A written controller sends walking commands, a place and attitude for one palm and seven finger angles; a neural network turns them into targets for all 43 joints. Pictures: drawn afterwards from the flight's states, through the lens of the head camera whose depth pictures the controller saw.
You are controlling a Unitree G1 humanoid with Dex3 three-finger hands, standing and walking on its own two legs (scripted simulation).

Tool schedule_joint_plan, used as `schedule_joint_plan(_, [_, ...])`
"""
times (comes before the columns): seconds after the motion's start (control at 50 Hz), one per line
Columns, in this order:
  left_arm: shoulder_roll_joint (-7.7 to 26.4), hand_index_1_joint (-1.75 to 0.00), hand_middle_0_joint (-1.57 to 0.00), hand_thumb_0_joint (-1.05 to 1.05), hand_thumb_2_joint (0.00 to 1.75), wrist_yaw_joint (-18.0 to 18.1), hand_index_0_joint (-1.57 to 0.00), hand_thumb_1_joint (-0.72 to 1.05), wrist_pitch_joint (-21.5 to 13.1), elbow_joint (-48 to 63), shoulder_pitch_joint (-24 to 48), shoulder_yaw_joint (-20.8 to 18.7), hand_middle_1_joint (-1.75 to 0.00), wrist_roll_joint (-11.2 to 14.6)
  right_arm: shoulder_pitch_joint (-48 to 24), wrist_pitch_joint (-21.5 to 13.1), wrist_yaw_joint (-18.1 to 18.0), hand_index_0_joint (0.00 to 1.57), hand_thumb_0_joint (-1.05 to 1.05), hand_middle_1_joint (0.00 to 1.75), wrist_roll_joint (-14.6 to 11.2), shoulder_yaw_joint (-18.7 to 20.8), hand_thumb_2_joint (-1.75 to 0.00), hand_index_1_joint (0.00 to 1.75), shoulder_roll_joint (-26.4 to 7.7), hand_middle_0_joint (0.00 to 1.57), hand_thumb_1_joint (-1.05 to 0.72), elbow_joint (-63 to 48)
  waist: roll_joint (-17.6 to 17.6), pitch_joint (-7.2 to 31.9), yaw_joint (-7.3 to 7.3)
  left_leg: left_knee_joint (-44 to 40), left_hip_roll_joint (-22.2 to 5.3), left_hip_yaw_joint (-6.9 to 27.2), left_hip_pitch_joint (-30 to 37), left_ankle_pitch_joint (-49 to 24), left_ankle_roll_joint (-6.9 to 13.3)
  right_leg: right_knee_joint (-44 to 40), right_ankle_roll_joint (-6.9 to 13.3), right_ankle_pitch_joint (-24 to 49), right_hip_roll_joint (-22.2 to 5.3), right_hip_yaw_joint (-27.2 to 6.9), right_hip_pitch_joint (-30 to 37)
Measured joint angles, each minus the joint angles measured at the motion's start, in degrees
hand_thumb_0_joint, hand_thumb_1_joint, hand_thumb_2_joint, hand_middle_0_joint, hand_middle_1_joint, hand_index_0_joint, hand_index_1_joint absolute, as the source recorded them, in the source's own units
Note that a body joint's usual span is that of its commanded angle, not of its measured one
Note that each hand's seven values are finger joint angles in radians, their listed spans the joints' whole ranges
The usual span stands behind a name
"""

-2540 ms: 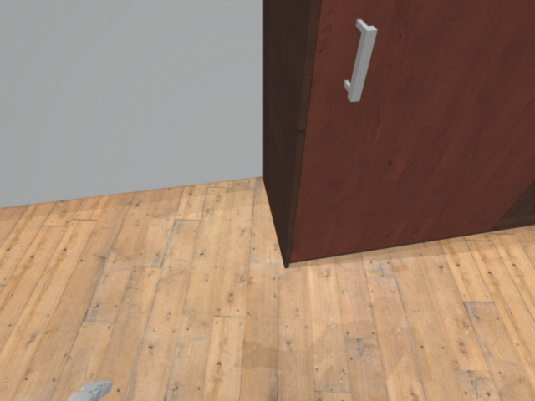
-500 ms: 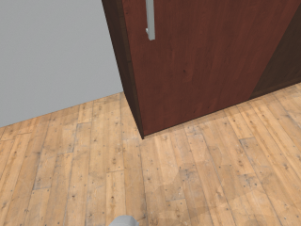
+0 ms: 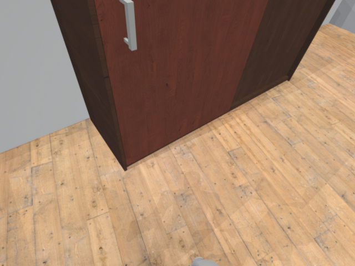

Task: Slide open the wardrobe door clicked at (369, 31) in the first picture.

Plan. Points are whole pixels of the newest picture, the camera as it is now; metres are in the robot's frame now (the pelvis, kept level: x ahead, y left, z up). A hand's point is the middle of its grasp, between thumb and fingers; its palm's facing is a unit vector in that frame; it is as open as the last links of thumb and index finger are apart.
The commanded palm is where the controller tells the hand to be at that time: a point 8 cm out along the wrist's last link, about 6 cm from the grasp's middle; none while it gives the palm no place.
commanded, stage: walk to a spot facing it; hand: left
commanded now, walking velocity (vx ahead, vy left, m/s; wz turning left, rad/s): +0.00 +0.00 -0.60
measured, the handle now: (127, 24) +0.79 +0.24 +0.15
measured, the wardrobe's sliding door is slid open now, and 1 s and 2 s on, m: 0.00 0.00 0.00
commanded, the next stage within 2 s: none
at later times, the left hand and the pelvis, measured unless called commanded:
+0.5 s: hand out of the picture +0.14 +0.11 -0.15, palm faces -0.31 -0.91 -0.26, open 7.4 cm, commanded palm none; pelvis -0.03 -0.03 +0.00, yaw -19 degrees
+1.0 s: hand (115, 255) +0.17 +0.17 -0.18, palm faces -0.50 -0.85 -0.15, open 7.4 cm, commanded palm none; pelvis +0.06 +0.00 +0.00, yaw -36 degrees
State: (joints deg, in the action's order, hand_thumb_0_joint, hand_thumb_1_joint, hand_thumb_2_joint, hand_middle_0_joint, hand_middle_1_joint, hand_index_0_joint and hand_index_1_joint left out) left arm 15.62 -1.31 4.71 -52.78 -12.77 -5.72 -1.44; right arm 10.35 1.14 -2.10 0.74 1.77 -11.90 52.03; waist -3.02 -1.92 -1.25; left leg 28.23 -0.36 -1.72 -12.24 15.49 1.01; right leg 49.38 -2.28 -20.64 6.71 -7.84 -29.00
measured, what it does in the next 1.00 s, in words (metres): steps on the spot, turning right: right foot, then left foot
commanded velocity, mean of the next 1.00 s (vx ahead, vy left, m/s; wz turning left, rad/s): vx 0.17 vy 0.00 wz -0.60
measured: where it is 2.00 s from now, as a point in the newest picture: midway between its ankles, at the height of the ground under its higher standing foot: (223, 252)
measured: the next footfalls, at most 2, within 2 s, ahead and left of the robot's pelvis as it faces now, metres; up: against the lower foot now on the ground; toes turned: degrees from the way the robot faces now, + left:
right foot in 0.38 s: -0.03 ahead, -0.14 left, +0.00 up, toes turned -20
left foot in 0.86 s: +0.13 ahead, +0.05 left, +0.00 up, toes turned -26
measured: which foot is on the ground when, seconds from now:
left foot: down 0.00-0.38, up 0.40-0.84, down 0.86-1.00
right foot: up 0.00-0.36, down 0.38-0.86, up 0.88-1.00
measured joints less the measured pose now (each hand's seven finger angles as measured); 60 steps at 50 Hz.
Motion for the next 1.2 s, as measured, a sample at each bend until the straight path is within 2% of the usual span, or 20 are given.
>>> schedule_joint_plan(0.06, [0.83,-0.30,-0.20,0.00,0.90,-0.79,-0.20,0.91,0.02,0.24,-0.43,-0.64,-0.30,-0.26,1.73,0.45,-0.02,0.20,0.01,0.30,0.38,-0.35,-0.90,0.29,0.47,0.20,-0.91,0.58,0.25,0.33,-0.13,-2.10,-1.39,-2.18,1.75,-0.56,0.18,14.36,-1.33,1.01,-2.58,3.28,-2.97])
schedule_joint_plan(0.12, [0.87,-0.30,-0.20,0.00,0.90,-1.10,-0.20,0.91,0.21,0.05,-0.82,-0.65,-0.30,-0.12,2.62,0.18,0.05,0.21,0.01,0.30,0.53,-0.31,-0.90,0.29,0.66,0.20,-0.91,0.74,0.90,0.09,-0.04,-2.40,-2.66,-4.59,2.39,-0.57,0.32,16.01,-2.11,1.16,-5.75,5.01,-1.67])
schedule_joint_plan(0.2, [0.04,-0.30,-0.20,0.00,0.90,-1.20,-0.20,0.91,0.89,-0.56,-0.08,-0.08,-0.30,0.14,3.52,-0.50,0.42,0.21,0.01,0.30,0.66,-0.04,-0.90,0.29,0.85,0.20,-0.90,0.71,1.83,-1.03,0.91,-1.56,-4.23,-7.65,2.29,-0.03,0.15,7.53,-2.36,-1.31,-8.91,7.03,2.69])
schedule_joint_plan(0.28, [-1.29,-0.30,-0.20,0.00,0.90,-1.30,-0.20,0.91,0.81,-0.51,1.88,0.71,-0.30,0.27,4.22,-0.50,0.87,0.21,0.01,0.30,0.82,0.41,-0.90,0.29,0.54,0.20,-0.90,1.35,2.97,-2.35,2.19,0.69,-6.22,-10.53,1.08,0.96,-0.78,-1.41,-1.62,-3.55,-9.68,9.31,7.05])
schedule_joint_plan(0.32, [-2.02,-0.30,-0.20,0.00,0.90,-1.30,-0.20,0.91,0.40,-0.14,3.08,1.10,-0.30,0.37,4.70,-0.35,1.05,0.21,0.01,0.30,0.87,0.78,-0.90,0.29,0.04,0.20,-0.90,1.84,3.72,-2.78,2.77,2.47,-7.33,-11.78,0.05,1.72,-1.51,-5.67,-0.92,-3.64,-9.24,10.35,9.37])
schedule_joint_plan(0.36, [-2.60,-0.30,-0.20,0.00,0.90,-1.31,-0.20,0.91,-0.47,0.55,3.99,1.50,-0.30,0.45,5.51,-0.11,1.23,0.21,0.01,0.30,0.72,1.20,-0.90,0.30,-0.73,0.20,-0.90,2.31,4.48,-2.83,2.99,5.53,-8.62,-12.91,-1.42,3.12,-2.55,-13.20,0.02,0.81,-8.61,11.48,12.94])
schedule_joint_plan(0.38, [-2.80,-0.30,-0.20,0.00,0.90,-1.17,-0.20,0.91,-1.28,0.85,4.34,1.76,-0.30,0.34,6.00,0.14,1.37,0.21,0.01,0.30,0.50,1.44,-0.90,0.30,-1.25,0.20,-0.90,2.47,5.00,-2.70,2.98,8.56,-9.52,-12.99,-2.91,4.24,-3.10,-16.39,2.00,2.68,-8.16,11.73,14.24])
schedule_joint_plan(0.4, [-3.43,-0.30,-0.20,0.00,0.90,-0.79,-0.20,0.91,-2.02,0.84,4.92,1.99,-0.30,0.32,5.80,0.75,1.38,0.21,0.01,0.30,0.45,1.69,-0.90,0.29,-2.03,0.20,-0.90,2.90,6.22,-3.10,3.09,13.48,-10.07,-11.01,-5.02,7.97,-3.77,-15.65,3.28,2.46,-7.20,11.69,13.64])
schedule_joint_plan(0.44, [-4.39,-0.30,-0.20,0.00,0.90,-0.03,-0.20,0.91,-2.77,1.13,5.39,2.51,-0.30,0.57,5.44,2.07,0.95,0.20,0.01,0.30,0.38,1.96,-0.90,0.29,-2.99,0.20,-0.91,3.44,7.24,-3.51,3.63,24.04,-8.52,-5.84,-9.49,12.34,-4.29,-14.94,4.12,1.98,-6.46,11.27,13.39])
schedule_joint_plan(0.52, [-4.90,-0.30,-0.20,0.00,0.90,0.98,-0.20,0.91,-2.91,1.33,4.67,2.61,-0.30,0.83,4.39,2.79,0.91,0.20,0.01,0.30,0.52,2.04,-0.90,0.29,-3.14,0.20,-0.91,3.68,6.23,-2.92,3.33,33.77,-6.87,-2.30,-14.43,8.74,-5.50,-18.92,4.50,4.41,-5.70,8.93,15.27])
schedule_joint_plan(0.62, [-4.95,-0.30,-0.21,0.00,0.90,0.57,-0.20,0.90,-3.58,0.28,2.31,2.87,-0.30,0.66,3.22,2.17,1.94,0.20,0.01,0.30,1.15,2.16,-0.90,0.29,-2.85,0.20,-0.91,2.69,5.28,-1.01,2.84,32.24,-6.50,-1.18,-15.73,4.50,-6.38,-22.94,4.68,6.61,-4.58,6.43,17.28])
schedule_joint_plan(0.78, [-4.31,-0.30,-0.21,0.00,0.90,0.12,-0.21,0.90,-4.34,-1.62,-3.95,2.57,-0.30,0.11,0.67,0.58,2.85,0.20,0.01,0.30,0.86,2.15,-0.90,0.29,-2.04,0.20,-0.91,0.63,3.43,1.05,-0.37,19.12,-3.93,-0.77,-12.21,5.49,-5.42,-25.04,3.66,6.74,-3.58,1.71,18.93])
schedule_joint_plan(0.86, [-3.14,-0.30,-0.21,0.00,0.90,0.11,-0.20,0.90,-3.58,-2.67,-6.95,1.77,-0.30,0.16,0.08,-1.50,2.46,0.20,0.01,0.30,0.37,1.40,-0.90,0.29,-1.25,0.20,-0.91,-1.21,1.78,1.45,-1.59,5.11,-2.14,-1.50,-5.25,4.09,-4.21,-20.90,2.04,3.65,-3.26,-1.24,17.73])
schedule_joint_plan(0.88, [-2.80,-0.30,-0.21,0.00,0.90,0.07,-0.20,0.90,-3.25,-3.04,-7.45,1.48,-0.30,0.35,-0.03,-2.33,2.18,0.20,0.01,0.30,0.41,1.16,-0.90,0.29,-0.97,0.20,-0.91,-1.53,1.25,1.40,-1.43,3.71,-1.94,-2.19,-4.55,0.95,-3.17,-16.94,2.56,0.46,-3.17,-1.75,16.17])
schedule_joint_plan(0.92, [-2.34,-0.30,-0.21,0.00,0.90,-0.18,-0.20,0.90,-2.25,-4.26,-7.68,0.87,-0.30,0.31,0.26,-3.18,1.79,0.20,0.01,0.30,0.65,0.40,-0.90,0.29,-0.18,0.20,-0.91,-1.78,0.47,1.06,-1.35,5.50,-2.25,-4.49,-3.74,1.06,-0.27,-4.35,2.60,-4.93,-3.57,0.51,11.22])
schedule_joint_plan(0.94, [-2.14,-0.30,-0.20,0.00,0.90,-0.48,-0.20,0.90,-1.91,-4.72,-7.66,0.64,-0.30,0.08,0.98,-3.33,1.65,0.20,0.00,0.30,0.72,0.10,-0.90,0.29,0.24,0.20,-0.91,-1.74,0.45,1.15,-1.11,4.94,-2.62,-5.40,-2.56,1.69,0.62,1.47,2.44,-4.76,-3.94,2.30,8.68])
schedule_joint_plan(1.0, [-1.41,-0.30,-0.20,0.01,0.90,-1.59,-0.20,0.91,-1.75,-4.97,-6.86,-0.12,-0.30,-0.49,4.07,-3.60,1.13,0.20,0.00,0.30,0.68,-0.52,-0.90,0.29,1.52,0.20,-0.91,-0.38,0.66,1.53,-0.42,-0.12,-3.40,-7.23,1.83,1.19,1.19,13.50,1.81,1.29,-5.88,6.63,2.12])
schedule_joint_plan(1.04, [-1.10,-0.30,-0.20,0.01,0.90,-1.77,-0.20,0.91,-1.99,-4.40,-6.00,-0.49,-0.30,-0.61,6.25,-3.91,0.83,0.20,0.00,0.30,0.51,-0.73,-0.90,0.29,2.30,0.20,-0.91,1.08,0.67,1.45,-0.36,-3.44,-3.61,-8.59,4.53,0.54,1.02,17.76,1.30,6.12,-7.02,7.43,-1.35])
schedule_joint_plan(1.12, [-1.35,-0.30,-0.20,0.00,0.90,-1.52,-0.20,0.91,-2.05,-3.71,-4.16,-0.89,-0.30,-0.56,10.54,-4.40,0.23,0.20,0.00,0.30,0.11,-0.82,-0.90,0.29,3.64,0.20,-0.91,4.11,0.81,1.08,0.06,-6.84,-3.51,-11.62,8.51,1.21,1.07,21.19,0.59,11.86,-8.59,7.09,-6.21])
schedule_joint_plan(1.2, [-2.22,-0.30,-0.20,0.00,0.90,-1.48,-0.20,0.91,-1.52,-3.79,-2.12,-0.81,-0.30,-0.53,14.37,-4.54,0.00,0.20,0.01,0.30,0.09,-0.81,-0.90,0.29,4.77,0.20,-0.91,6.86,0.81,0.55,1.06,-7.88,-3.16,-14.97,11.63,3.51,0.96,20.17,0.11,13.39,-9.98,8.02,-8.73])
